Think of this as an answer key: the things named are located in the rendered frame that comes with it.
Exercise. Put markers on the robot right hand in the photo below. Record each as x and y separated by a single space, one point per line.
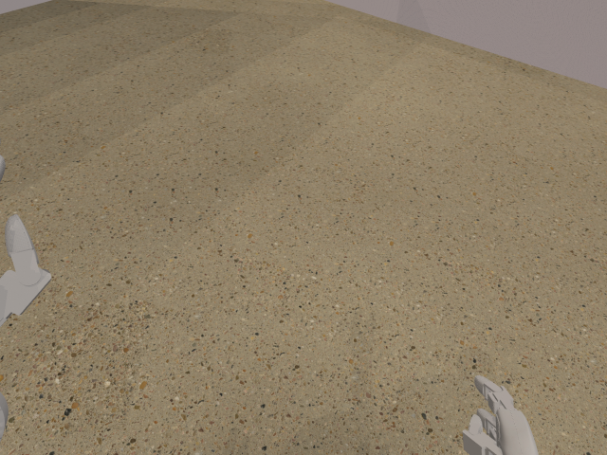
509 432

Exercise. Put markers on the robot left hand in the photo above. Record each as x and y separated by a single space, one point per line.
19 289

